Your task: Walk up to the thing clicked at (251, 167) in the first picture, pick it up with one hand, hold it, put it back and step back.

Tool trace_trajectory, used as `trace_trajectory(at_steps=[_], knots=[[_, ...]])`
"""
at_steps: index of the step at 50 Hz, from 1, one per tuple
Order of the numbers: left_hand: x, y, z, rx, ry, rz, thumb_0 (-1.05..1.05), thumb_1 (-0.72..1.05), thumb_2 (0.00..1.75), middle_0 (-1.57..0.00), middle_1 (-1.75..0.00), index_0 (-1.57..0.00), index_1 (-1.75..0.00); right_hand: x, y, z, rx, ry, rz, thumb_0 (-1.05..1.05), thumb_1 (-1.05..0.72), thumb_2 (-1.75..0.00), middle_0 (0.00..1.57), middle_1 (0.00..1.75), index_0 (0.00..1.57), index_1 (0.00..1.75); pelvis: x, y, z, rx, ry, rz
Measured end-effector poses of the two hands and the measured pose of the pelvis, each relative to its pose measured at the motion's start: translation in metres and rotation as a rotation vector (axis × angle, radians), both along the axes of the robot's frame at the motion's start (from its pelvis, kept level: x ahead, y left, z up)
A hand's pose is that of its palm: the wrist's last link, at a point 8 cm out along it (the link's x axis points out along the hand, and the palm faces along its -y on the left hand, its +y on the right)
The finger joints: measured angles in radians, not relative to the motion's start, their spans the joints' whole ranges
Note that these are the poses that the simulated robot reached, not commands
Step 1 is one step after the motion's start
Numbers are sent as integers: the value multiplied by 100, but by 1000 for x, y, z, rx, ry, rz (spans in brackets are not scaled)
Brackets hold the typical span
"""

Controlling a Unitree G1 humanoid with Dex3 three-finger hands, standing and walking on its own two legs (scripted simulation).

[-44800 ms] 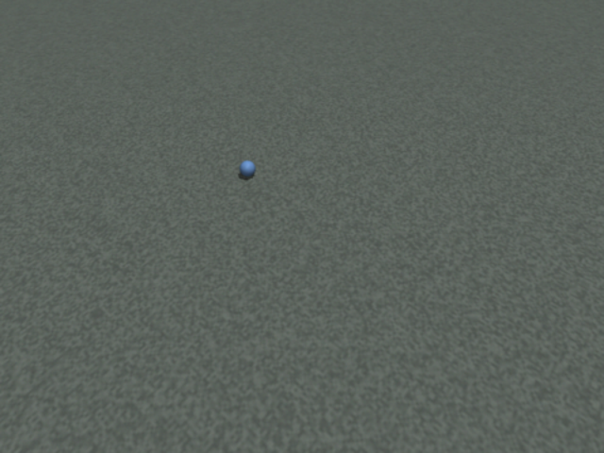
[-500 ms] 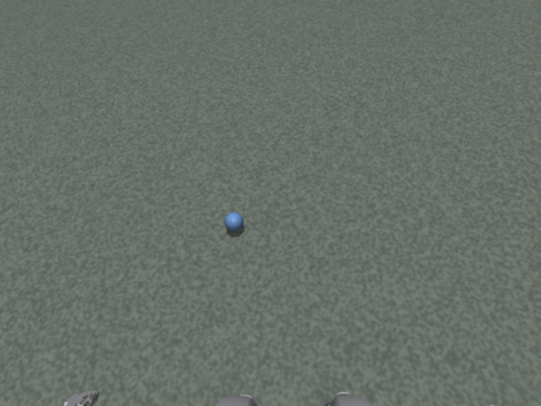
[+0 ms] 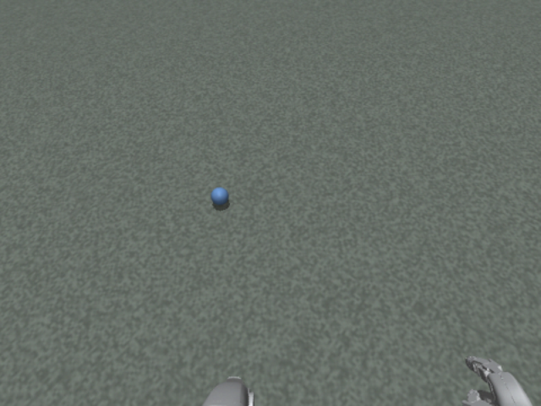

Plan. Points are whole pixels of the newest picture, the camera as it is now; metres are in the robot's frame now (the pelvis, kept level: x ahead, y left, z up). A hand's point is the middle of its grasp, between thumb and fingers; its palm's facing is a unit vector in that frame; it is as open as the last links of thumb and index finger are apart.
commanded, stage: step back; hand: left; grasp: from above
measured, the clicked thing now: (219, 196) +1.01 +0.27 -0.71
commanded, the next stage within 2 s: stand in 1.10 s
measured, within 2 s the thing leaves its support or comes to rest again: neither
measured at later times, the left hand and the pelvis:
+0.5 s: hand out of the picture +0.03 +0.28 -0.13, palm faces +0.04 -0.92 -0.38, open 7.4 cm; pelvis -0.04 -0.01 +0.01, yaw +3 degrees
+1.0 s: hand out of the picture +0.07 +0.27 -0.14, palm faces +0.12 -0.92 -0.37, open 7.4 cm; pelvis +0.01 +0.00 +0.01, yaw +6 degrees
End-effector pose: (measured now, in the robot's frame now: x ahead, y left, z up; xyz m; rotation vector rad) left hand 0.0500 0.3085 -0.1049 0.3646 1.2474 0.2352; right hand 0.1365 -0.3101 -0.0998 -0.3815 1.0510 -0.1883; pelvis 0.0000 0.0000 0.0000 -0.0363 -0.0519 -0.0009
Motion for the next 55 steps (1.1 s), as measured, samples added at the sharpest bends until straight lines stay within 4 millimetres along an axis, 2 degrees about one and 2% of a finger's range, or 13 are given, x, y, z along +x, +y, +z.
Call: trace_trajectory(at_steps=[3,5,11,15,20,24,27,30,33,39,47,55], knots=[[-25,-3,13,13,3,20,1,90,90,-21,-30,-21,-30,-29,-1,-1,32,40,-25,1,-91,-90,20,30,20,30,-9,-4,8,55,7,-22],[-34,-2,19,25,-4,31,1,90,90,-21,-30,-21,-30,-48,-2,-3,41,66,-30,1,-91,-90,20,30,20,30,-16,-4,11,62,13,-4],[-43,14,23,42,-80,41,1,90,90,-21,-30,-21,-30,-101,4,-15,34,191,0,1,-91,-90,20,30,20,30,-35,2,8,36,30,58],[-47,26,16,32,-100,60,1,90,90,-21,-30,-21,-30,-121,17,-12,32,217,4,1,-91,-90,20,30,20,30,-43,7,7,80,12,65],[-47,21,16,-6,-80,56,1,90,90,-20,-30,-20,-30,-130,17,2,36,179,-13,1,-91,-90,21,30,20,30,-41,6,15,49,9,72],[-37,12,16,-15,-88,34,1,90,90,-20,-30,-20,-30,-128,5,6,27,159,-24,1,-91,-90,21,30,20,30,-38,-2,16,51,5,64],[-26,2,14,-8,-96,24,1,90,90,-20,-30,-20,-30,-121,-10,1,25,154,-33,1,-90,-90,21,30,20,30,-33,-13,11,54,3,57],[-19,-13,12,2,-117,32,1,90,90,-20,-30,-20,-30,-109,-24,-10,21,160,-37,1,-91,-90,21,30,20,30,-27,-22,5,21,-10,68],[-18,-24,15,-4,-135,48,1,90,90,-20,-30,-20,-30,-93,-25,-12,26,168,-16,1,-91,-90,20,30,20,30,-20,-27,7,35,-4,76],[-17,-29,22,-8,-130,80,1,90,90,-21,-30,-21,-30,-65,-18,-13,40,172,40,1,-91,-90,20,30,20,30,-9,-25,13,43,8,95],[-3,-1,9,-7,-95,116,1,90,90,-21,-30,-21,-30,-47,3,-14,21,204,51,1,-91,-90,20,30,20,30,5,-8,8,58,17,110],[19,9,4,-41,-91,113,1,90,90,-20,-30,-20,-30,-14,29,-3,34,163,58,1,-91,-90,21,30,20,30,18,3,14,28,28,107]])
